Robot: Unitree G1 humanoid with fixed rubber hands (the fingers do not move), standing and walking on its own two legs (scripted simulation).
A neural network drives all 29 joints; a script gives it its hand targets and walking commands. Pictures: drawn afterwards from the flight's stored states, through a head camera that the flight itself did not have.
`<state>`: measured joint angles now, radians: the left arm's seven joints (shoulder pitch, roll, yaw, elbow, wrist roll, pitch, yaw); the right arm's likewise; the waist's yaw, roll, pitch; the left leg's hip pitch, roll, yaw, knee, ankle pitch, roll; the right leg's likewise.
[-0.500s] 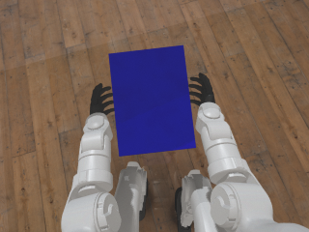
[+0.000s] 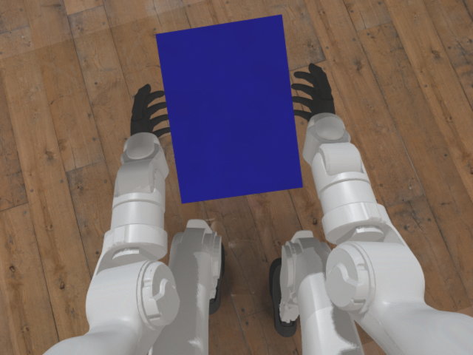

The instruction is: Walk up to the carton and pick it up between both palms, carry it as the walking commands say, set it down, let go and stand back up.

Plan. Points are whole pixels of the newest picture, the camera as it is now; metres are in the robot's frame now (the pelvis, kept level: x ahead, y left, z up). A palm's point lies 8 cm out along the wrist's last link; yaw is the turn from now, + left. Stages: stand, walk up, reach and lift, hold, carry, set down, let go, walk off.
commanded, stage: set down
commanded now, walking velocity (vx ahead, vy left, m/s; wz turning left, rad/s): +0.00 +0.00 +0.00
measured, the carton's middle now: (232, 119) +0.51 +0.07 -0.17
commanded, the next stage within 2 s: none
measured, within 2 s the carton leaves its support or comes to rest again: neither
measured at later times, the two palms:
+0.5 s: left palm (158, 136) +0.47 +0.21 -0.18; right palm (304, 124) +0.51 -0.07 -0.17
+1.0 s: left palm (160, 135) +0.50 +0.23 -0.26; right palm (291, 128) +0.53 -0.06 -0.26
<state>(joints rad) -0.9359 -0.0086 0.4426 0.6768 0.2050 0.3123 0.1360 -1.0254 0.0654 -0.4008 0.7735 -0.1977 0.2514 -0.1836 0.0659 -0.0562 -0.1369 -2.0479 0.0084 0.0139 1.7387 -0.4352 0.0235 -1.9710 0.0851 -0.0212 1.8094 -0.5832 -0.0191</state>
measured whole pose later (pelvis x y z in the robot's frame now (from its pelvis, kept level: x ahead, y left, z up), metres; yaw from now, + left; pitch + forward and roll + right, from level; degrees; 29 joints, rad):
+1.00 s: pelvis -0.01 +0.00 -0.11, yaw +0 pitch +40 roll -1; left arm -1.31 0.24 0.29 0.92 0.03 0.25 0.09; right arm -1.33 -0.10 -0.29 0.92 -0.04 0.20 -0.20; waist 0.09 -0.07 0.22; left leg -2.32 0.01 0.01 2.08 -0.46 0.02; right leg -2.23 0.10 -0.05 2.17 -0.64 -0.02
